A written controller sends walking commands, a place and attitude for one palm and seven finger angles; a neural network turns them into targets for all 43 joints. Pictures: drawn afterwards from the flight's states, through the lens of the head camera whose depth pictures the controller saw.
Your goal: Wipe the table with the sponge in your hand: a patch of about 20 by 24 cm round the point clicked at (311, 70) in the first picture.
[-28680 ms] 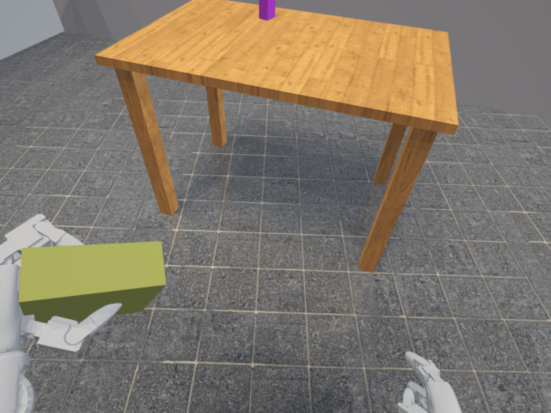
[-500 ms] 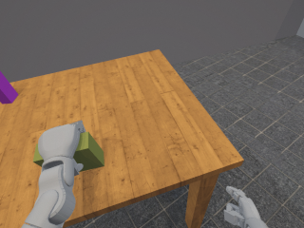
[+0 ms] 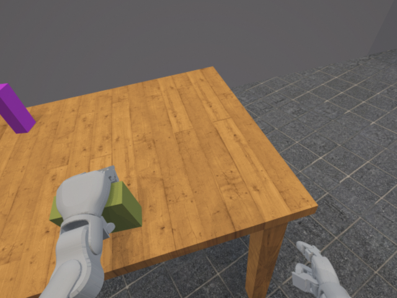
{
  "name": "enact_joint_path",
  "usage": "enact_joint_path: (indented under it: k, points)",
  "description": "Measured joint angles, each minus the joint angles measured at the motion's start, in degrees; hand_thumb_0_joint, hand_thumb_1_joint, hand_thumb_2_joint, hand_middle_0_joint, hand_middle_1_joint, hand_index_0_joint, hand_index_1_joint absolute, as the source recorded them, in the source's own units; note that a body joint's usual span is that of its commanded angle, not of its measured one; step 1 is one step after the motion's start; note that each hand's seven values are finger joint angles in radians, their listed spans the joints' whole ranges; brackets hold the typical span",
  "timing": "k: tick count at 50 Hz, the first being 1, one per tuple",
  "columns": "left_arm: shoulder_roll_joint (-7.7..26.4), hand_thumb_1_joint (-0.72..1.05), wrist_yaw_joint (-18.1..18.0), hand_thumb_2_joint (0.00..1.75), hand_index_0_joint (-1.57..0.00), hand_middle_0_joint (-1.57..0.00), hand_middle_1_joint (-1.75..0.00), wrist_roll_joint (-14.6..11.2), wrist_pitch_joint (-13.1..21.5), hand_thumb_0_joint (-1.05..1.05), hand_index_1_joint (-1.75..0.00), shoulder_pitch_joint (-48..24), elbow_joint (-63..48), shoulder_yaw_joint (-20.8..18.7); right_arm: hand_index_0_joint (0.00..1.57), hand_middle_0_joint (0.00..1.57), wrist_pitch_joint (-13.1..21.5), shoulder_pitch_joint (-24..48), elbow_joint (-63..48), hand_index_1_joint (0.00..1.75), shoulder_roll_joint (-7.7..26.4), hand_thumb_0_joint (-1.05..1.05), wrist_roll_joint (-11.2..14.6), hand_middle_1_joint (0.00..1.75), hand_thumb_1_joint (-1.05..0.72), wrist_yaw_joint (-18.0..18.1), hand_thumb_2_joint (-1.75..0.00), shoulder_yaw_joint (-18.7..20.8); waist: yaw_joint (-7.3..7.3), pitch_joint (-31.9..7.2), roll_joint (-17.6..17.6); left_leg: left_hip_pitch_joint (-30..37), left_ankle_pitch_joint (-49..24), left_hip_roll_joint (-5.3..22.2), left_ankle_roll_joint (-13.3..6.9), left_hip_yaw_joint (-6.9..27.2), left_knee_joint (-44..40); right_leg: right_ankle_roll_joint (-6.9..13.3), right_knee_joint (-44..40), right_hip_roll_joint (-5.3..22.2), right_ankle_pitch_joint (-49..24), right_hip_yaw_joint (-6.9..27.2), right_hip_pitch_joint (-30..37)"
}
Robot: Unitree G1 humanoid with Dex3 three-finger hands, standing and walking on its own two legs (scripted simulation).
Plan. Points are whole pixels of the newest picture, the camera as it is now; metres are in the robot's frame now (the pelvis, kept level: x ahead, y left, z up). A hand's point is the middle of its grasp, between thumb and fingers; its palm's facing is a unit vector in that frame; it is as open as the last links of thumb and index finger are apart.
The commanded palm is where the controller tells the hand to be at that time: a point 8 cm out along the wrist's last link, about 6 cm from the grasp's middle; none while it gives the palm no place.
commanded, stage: slide across to the third lane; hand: left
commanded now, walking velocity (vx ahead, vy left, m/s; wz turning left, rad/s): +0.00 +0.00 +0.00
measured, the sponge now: (105, 216) +0.25 +0.24 +0.05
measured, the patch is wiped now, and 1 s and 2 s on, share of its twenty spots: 0.80 0.80 0.85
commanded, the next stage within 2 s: wipe forward along the third lane in 0.64 s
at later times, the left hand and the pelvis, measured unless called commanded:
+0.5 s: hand (123, 201) +0.26 +0.19 +0.10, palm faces +0.11 -0.09 -0.99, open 9.0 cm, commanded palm +0.23 +0.15 +0.14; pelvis -0.01 -0.01 +0.00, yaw +1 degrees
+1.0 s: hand (138, 193) +0.28 +0.17 +0.10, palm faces +0.07 -0.09 -0.99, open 9.1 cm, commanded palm +0.25 +0.16 +0.13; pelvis -0.02 -0.02 +0.00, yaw +1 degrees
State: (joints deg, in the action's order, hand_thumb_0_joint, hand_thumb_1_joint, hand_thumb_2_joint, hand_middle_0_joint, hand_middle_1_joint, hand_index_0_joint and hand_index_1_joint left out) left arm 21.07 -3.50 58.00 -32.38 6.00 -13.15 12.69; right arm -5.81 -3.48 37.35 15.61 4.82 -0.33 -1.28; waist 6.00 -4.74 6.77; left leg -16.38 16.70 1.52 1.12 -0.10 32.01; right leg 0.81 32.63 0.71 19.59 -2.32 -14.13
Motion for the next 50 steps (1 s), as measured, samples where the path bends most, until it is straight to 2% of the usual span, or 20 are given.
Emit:
enact_joint_path:
  k: [4,9,16,30,40,50]
  points:
    - [-0.04,-0.41,1.16,1.1,-0.82,-0.72,-1.51,0.24,-0.56,0.05,-1.46,-2.1,1.41,1.0,0.16,0.2,0.42,0.15,0.48,0.28,0.03,0.02,-0.04,0.3,-0.91,0.2,-0.9,0.1,0.22,0.15,0.05,0.12,-0.4,-0.14,0.03,0.28,-0.28,0.09,0.01,0.12,-0.12,-0.28,0.11]
    - [-0.54,-0.42,2.12,1.1,-0.82,-0.73,-1.5,0.08,0.37,0.04,-1.44,-3.8,2.25,2.38,0.15,0.2,1.18,-0.03,1.19,0.27,-0.02,0.02,-0.15,0.3,-0.91,0.3,-0.9,0.35,0.54,0.08,0.1,0.42,-0.74,-0.31,0.09,0.65,-0.56,0.18,-0.06,0.26,-0.19,-0.64,0.47]
    - [-1.91,-0.43,1.55,1.11,-0.83,-0.75,-1.49,1.07,0.95,0.02,-1.42,-5.73,3.98,4.61,0.14,0.2,1.61,0.27,2.04,0.27,-0.3,0.02,-0.21,0.3,-0.91,-0.09,-0.9,0.54,0.78,0.21,-0.08,0.87,-1.17,-0.29,0.28,0.81,-0.98,0.34,-0.15,0.23,-0.4,-0.79,0.81]
    - [-5.16,-0.45,0.23,1.12,-0.85,-0.76,-1.48,1.18,-1.18,0.01,-1.4,-12.47,9.58,10.08,0.14,0.2,1.16,1.58,3.19,0.27,-0.39,0.02,0.26,0.3,-0.91,-1.1,-0.9,0.71,0.9,0.17,-0.18,0.87,-2.05,-0.4,0.53,1.25,-1.16,0.74,0.66,0.32,-0.58,-1.19,0.52]
    - [-5.39,-0.45,-0.77,1.13,-0.85,-0.77,-1.48,-0.07,-1.21,0.01,-1.39,-13.59,13.24,9.19,0.17,0.2,0.48,2.35,2.73,0.28,-1.3,0.02,0.12,0.3,-0.91,-1.79,-0.9,-0.38,0.16,-0.43,-0.57,1.71,-2.31,0.38,0.92,0.75,-1.8,1.3,0.54,-0.47,-0.85,-0.66,0.79]
    - [-6.06,-0.48,1.02,1.15,-0.87,-0.79,-1.47,-0.29,-2.24,-0.01,-1.37,-18.99,19.39,8.75,0.2,0.2,0.3,3.36,2.77,0.29,-0.63,0.02,0.19,0.3,-0.91,-0.26,-0.9,-0.86,0.17,-0.45,-0.88,1.05,-2.98,0.72,0.9,1.13,-2.18,1.79,0.36,-0.86,-1.39,-1.02,0.12]
